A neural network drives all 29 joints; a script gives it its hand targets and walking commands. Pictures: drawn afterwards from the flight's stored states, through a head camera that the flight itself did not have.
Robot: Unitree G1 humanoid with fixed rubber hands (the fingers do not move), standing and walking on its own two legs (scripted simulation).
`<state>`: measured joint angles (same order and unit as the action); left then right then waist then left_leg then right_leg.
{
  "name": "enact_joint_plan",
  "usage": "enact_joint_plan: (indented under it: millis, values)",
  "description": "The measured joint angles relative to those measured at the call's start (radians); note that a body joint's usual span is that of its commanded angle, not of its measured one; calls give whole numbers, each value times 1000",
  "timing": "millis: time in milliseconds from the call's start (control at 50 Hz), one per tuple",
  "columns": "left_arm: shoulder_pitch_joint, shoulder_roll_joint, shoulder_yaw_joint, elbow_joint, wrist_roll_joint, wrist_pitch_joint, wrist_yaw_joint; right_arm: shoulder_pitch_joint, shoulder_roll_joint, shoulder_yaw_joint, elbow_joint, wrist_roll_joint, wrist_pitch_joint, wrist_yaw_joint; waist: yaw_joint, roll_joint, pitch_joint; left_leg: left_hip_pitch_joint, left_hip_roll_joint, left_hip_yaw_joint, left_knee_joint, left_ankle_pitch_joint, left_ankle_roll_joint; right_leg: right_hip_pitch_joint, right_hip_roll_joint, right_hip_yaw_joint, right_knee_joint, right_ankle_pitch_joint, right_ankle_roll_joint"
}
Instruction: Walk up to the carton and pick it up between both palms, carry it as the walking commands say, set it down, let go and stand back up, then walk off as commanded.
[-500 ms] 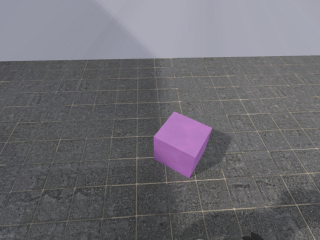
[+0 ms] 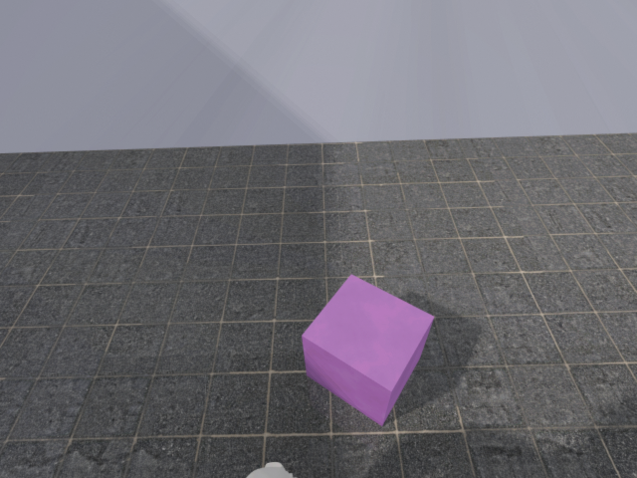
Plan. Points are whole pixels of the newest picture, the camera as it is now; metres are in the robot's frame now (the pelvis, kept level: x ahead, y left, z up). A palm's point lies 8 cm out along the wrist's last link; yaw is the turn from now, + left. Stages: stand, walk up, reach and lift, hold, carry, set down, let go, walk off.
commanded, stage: walk up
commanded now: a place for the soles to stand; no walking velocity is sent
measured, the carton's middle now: (366, 347) +0.64 -0.07 -0.64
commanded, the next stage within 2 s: none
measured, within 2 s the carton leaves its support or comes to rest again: neither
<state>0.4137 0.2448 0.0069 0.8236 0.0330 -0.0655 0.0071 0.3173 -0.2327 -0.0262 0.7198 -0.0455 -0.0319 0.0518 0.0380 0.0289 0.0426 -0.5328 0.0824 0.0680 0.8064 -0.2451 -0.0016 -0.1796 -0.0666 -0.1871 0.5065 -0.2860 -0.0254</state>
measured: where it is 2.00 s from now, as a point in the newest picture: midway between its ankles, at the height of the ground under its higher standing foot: outside the picture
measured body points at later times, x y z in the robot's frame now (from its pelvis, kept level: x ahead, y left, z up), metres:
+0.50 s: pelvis +0.16 -0.02 -0.02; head +0.18 -0.03 +0.43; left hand +0.32 +0.21 -0.13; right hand +0.20 -0.27 -0.16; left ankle +0.15 +0.12 -0.74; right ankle +0.24 -0.14 -0.74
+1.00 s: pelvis +0.17 -0.02 +0.00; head +0.18 -0.02 +0.45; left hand +0.24 +0.24 -0.14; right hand +0.23 -0.27 -0.14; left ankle +0.15 +0.12 -0.74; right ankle +0.24 -0.14 -0.74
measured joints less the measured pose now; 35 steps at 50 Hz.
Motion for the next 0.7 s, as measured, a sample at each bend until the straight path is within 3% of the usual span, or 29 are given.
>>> enact_joint_plan:
  millis: [100,120,160,220,300,380,480,540,700]
  values:
    - [75,21,-4,23,-1,24,-11,-39,9,-3,-27,0,-19,-13,24,-30,-12,119,-31,12,-191,43,33,31,-20,5,103,-129,25]
    - [88,22,-7,22,0,28,-15,-42,8,-6,-33,-1,-29,-22,19,-35,-15,126,-35,14,-188,77,33,6,-31,14,182,-169,18]
    - [84,27,-9,13,4,45,-22,-48,19,-4,-32,5,-31,-42,8,-63,-6,114,-46,31,-107,16,36,-92,-23,96,421,-233,14]
    - [38,30,-6,-17,8,63,-21,-23,30,5,-11,11,-26,-65,-4,-87,6,160,-44,51,-110,-48,35,-236,-4,138,626,-221,23]
    - [-57,18,4,-56,3,62,-25,17,25,14,37,15,-23,-74,-32,-84,25,243,-33,65,-183,-48,19,-323,-15,131,479,-139,44]
    - [-143,0,6,-71,-15,46,-19,37,11,24,68,33,1,-57,-64,-58,46,269,-9,48,-127,-110,-10,-262,5,133,183,153,17]
    - [-235,-18,-19,-70,-24,59,-4,0,1,35,88,47,47,-59,-76,-22,42,268,1,12,-76,-171,-20,-238,25,119,191,48,2]
    - [-282,-20,-33,-54,-32,71,-1,-24,6,44,102,44,42,-57,-76,-23,33,300,-5,11,-144,-140,-44,-214,22,116,148,63,6]
    - [-304,-9,-39,12,-36,67,-9,-68,-7,49,140,51,27,-50,-56,-17,19,343,-7,4,-237,-98,-44,-165,26,104,57,99,3]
